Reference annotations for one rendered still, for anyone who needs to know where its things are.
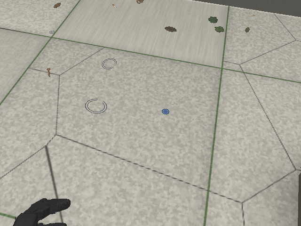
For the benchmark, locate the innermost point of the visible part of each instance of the left robot hand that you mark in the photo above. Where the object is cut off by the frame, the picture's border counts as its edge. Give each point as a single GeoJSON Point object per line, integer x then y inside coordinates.
{"type": "Point", "coordinates": [40, 210]}

